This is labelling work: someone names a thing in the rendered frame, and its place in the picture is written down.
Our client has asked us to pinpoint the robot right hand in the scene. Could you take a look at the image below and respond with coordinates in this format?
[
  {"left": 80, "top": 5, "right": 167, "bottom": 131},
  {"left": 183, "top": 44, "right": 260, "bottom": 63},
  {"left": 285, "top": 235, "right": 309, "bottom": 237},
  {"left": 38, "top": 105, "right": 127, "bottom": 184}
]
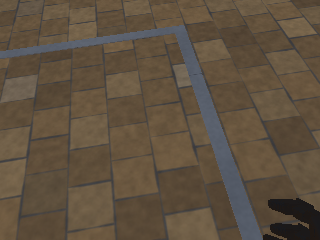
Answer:
[{"left": 263, "top": 198, "right": 320, "bottom": 240}]

